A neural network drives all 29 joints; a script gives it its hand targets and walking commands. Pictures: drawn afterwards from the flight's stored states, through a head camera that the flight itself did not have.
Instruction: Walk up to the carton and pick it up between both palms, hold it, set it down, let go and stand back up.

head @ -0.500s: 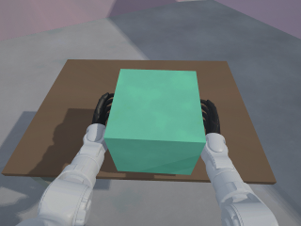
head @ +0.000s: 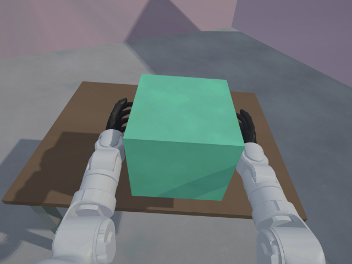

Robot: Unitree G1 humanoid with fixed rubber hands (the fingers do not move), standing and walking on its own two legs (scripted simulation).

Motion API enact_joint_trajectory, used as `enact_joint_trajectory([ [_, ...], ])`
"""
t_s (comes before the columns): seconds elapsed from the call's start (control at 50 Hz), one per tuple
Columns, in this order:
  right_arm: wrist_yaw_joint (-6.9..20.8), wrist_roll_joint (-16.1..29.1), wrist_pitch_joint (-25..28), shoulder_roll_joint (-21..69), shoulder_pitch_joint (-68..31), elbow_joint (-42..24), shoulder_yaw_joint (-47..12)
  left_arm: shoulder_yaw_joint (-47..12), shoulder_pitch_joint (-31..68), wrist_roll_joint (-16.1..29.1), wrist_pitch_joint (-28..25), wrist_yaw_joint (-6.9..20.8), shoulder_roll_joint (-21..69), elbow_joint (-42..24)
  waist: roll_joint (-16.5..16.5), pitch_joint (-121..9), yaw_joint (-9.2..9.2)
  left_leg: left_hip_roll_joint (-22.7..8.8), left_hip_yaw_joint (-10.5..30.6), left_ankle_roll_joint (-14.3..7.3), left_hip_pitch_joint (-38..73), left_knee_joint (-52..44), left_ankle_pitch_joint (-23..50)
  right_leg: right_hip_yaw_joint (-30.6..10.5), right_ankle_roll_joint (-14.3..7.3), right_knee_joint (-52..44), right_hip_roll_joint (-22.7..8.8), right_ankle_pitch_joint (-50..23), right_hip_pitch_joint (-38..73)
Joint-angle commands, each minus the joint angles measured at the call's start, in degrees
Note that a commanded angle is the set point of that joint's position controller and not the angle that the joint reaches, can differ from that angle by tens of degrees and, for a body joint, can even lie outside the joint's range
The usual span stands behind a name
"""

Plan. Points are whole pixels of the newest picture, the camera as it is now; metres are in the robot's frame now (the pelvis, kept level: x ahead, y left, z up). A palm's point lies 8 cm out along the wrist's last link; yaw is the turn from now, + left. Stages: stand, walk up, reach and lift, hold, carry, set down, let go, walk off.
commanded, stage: reach and lift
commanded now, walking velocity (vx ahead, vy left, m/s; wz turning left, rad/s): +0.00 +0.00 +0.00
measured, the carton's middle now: (180, 135) +0.40 +0.00 +0.09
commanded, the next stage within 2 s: hold in 1.26 s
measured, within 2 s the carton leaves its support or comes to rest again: neither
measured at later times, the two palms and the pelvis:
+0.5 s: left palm (119, 131) +0.36 +0.14 +0.15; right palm (256, 144) +0.35 -0.17 +0.13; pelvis -0.01 -0.01 +0.00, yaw +0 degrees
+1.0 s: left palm (122, 128) +0.36 +0.13 +0.15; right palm (261, 143) +0.34 -0.18 +0.14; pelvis +0.00 +0.00 +0.00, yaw +0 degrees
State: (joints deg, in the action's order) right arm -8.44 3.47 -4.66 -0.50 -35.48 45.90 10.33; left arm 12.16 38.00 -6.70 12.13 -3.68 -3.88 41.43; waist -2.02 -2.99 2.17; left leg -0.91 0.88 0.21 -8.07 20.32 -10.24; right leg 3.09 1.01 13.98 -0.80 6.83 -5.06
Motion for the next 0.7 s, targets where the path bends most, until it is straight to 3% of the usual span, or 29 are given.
enact_joint_trajectory([
  [0.0,7.51,2.15,4.03,34.12,-49.29,-23.22,-25.41,-26.89,41.15,3.81,-1.13,9.21,45.32,-18.80,6.05,-27.96,2.07,2.77,0.00,5.52,11.55,0.26,22.28,0.23,-0.86,0.43,4.45,-11.33,5.94],
  [0.08,7.47,6.21,0.96,32.59,-46.14,-28.61,-28.86,-29.88,36.40,4.67,3.67,8.12,44.15,-25.94,5.69,-26.08,2.32,2.89,0.62,4.41,11.93,0.46,21.59,0.18,-0.75,0.18,4.49,-8.64,3.88],
  [0.22,6.39,8.62,-3.06,33.44,-47.32,-37.50,-32.91,-28.35,31.17,4.10,10.26,8.52,40.26,-30.11,1.44,-27.23,-0.40,4.04,-0.31,0.65,6.60,-1.55,12.26,-1.07,0.91,0.95,3.33,-8.71,7.46],
  [0.36,5.44,8.68,-5.54,34.20,-47.14,-39.37,-33.32,-26.83,31.19,3.77,12.36,9.67,37.53,-32.29,0.12,-26.15,-0.94,4.58,-1.07,-0.97,3.30,-3.23,6.91,-2.01,1.78,1.73,2.49,-9.92,10.54],
  [0.5,5.14,7.97,-6.66,32.57,-44.87,-36.86,-31.02,-27.45,31.43,3.58,13.56,11.01,37.59,-33.06,1.41,-23.83,1.78,4.34,-0.80,0.32,5.55,-3.33,7.92,-1.35,1.63,1.50,2.70,-10.61,10.35],
  [0.68,5.25,10.79,-7.07,29.06,-42.07,-39.24,-31.64,-31.47,28.82,3.96,14.93,10.76,39.95,-38.13,5.55,-23.87,4.64,3.64,0.88,4.30,13.04,0.06,20.25,0.57,0.63,1.55,4.51,-14.04,7.63],
])
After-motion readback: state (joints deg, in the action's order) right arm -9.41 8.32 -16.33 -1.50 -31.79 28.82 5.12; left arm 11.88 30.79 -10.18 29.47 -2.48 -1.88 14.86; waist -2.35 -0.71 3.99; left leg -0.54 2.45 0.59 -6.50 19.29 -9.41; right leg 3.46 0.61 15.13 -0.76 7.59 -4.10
